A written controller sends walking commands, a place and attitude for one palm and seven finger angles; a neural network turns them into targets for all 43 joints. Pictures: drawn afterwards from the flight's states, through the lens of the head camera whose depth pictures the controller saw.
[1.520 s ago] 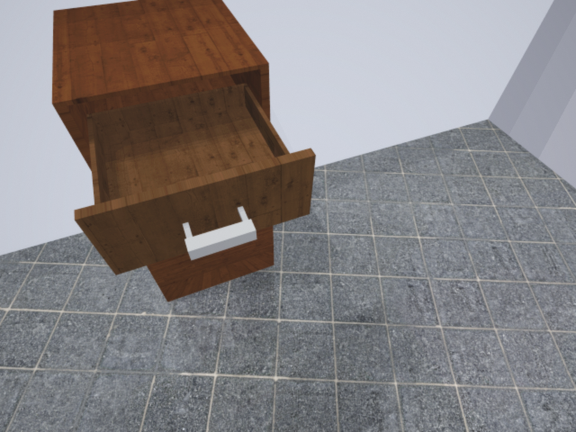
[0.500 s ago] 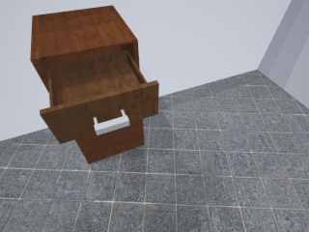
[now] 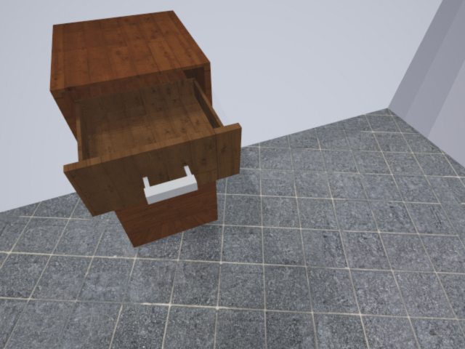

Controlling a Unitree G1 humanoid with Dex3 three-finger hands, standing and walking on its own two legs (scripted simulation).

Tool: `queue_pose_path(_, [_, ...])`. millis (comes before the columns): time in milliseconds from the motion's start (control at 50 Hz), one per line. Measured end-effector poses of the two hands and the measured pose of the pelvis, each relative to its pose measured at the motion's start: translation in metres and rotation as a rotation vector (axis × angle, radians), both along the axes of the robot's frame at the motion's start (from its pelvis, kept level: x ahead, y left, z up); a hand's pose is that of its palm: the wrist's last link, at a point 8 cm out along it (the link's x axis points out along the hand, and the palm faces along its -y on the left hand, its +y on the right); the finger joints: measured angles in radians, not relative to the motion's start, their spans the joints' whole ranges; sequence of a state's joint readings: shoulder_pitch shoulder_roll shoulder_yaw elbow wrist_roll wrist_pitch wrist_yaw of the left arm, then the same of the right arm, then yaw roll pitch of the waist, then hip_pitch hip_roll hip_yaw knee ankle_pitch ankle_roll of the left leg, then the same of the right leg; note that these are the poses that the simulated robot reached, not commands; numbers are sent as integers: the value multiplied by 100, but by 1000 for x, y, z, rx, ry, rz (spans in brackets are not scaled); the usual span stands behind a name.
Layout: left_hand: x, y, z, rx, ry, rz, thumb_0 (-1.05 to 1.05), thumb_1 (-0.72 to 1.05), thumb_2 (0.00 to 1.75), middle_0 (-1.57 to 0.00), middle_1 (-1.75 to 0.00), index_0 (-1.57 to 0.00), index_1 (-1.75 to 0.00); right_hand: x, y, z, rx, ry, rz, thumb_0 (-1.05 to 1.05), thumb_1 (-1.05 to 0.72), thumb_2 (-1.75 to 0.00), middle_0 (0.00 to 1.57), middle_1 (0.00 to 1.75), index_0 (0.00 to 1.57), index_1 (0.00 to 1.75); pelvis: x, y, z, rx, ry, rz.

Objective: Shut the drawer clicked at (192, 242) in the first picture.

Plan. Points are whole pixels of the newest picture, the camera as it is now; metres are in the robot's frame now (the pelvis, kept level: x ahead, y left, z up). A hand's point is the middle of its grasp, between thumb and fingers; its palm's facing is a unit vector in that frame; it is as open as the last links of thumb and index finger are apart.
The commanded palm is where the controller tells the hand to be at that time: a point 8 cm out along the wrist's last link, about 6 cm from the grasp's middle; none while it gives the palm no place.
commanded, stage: turn to face it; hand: left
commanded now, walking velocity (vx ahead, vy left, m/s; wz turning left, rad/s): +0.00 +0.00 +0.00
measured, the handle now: (169, 182) +0.46 +0.18 -0.02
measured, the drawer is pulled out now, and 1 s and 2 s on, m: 0.29 0.29 0.29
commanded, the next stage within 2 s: take the last steps up to it in 0.84 s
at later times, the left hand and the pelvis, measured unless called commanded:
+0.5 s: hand out of the picture +0.00 +0.24 -0.19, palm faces +0.20 -0.95 -0.22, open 7.4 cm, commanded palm none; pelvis -0.03 +0.03 -0.02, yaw +12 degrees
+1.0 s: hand out of the picture -0.11 +0.17 -0.17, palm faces +0.39 -0.87 -0.29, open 7.4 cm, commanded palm none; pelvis -0.07 -0.03 -0.01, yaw +22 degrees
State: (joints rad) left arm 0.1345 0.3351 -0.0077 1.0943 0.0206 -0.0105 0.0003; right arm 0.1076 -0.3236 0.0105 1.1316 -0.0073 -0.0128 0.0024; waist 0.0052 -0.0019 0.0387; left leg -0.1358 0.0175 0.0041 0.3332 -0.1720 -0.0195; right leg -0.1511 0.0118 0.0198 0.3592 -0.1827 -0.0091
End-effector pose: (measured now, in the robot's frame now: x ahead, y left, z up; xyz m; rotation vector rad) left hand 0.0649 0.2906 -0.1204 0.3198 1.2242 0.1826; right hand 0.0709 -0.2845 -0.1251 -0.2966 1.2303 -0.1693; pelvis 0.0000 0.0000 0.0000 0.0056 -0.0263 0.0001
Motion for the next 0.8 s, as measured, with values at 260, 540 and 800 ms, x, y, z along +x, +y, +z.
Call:
queue_pose_path(260, [-22,-12,-17,-39,-1,88,1,90,89,-20,-30,-20,-30,-7,29,-18,47,58,36,1,-90,-90,20,30,20,30,-9,5,-10,-9,12,71])
queue_pose_path(540, [-86,-6,-36,-124,16,271,1,91,89,-20,-30,-20,-30,-32,83,-13,57,106,128,1,-90,-90,20,30,20,30,-32,26,-11,-29,20,220])
queue_pose_path(800, [-132,-35,-17,-62,-28,368,1,91,89,-20,-30,-20,-30,-20,53,-24,88,69,206,1,-90,-90,20,30,20,30,-55,-10,-11,-16,34,318])
